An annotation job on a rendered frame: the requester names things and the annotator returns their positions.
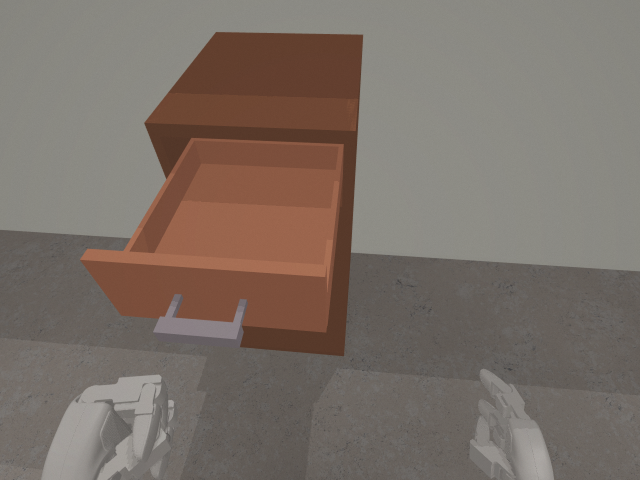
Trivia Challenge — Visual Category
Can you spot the drawer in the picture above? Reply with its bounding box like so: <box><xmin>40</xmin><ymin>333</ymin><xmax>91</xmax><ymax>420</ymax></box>
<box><xmin>80</xmin><ymin>138</ymin><xmax>344</xmax><ymax>333</ymax></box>

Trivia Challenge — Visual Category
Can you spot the cabinet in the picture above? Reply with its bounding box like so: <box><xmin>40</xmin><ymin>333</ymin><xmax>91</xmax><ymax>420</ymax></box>
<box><xmin>144</xmin><ymin>32</ymin><xmax>363</xmax><ymax>356</ymax></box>

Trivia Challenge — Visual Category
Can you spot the right robot hand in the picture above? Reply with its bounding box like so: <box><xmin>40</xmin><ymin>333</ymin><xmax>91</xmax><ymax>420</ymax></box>
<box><xmin>469</xmin><ymin>369</ymin><xmax>554</xmax><ymax>480</ymax></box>

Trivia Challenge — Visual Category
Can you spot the left robot hand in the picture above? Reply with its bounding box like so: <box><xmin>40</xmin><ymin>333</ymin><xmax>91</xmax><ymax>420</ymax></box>
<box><xmin>41</xmin><ymin>375</ymin><xmax>179</xmax><ymax>480</ymax></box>

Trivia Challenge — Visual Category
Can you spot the handle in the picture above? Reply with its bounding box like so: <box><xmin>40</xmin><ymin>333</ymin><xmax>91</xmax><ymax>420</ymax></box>
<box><xmin>153</xmin><ymin>294</ymin><xmax>248</xmax><ymax>348</ymax></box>

